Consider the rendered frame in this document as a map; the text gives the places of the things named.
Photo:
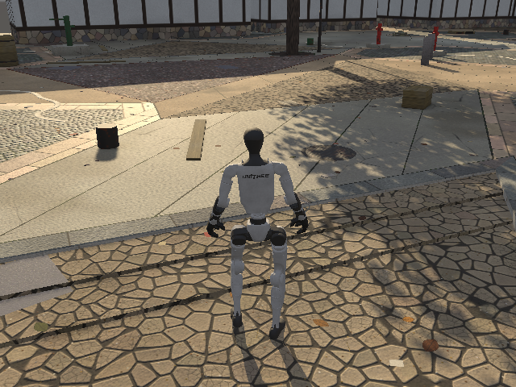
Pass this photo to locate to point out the robot right hand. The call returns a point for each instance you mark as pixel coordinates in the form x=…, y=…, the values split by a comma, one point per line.
x=304, y=224

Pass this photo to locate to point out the robot left thigh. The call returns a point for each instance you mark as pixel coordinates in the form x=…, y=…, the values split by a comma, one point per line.
x=239, y=235

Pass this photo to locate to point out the right robot upper arm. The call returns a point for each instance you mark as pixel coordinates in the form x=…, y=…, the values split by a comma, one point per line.
x=286, y=183

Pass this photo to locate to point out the robot head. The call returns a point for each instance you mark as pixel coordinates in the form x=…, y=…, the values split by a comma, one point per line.
x=254, y=138

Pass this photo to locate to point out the robot left hand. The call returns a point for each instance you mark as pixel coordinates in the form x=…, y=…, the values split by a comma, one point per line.
x=210, y=228

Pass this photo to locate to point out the robot right forearm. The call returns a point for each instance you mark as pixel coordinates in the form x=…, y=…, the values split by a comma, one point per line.
x=298, y=209

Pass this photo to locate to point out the robot left forearm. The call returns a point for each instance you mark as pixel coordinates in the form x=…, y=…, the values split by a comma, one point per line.
x=216, y=213

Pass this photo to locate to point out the left robot upper arm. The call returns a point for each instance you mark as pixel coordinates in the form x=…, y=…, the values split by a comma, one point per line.
x=225, y=186

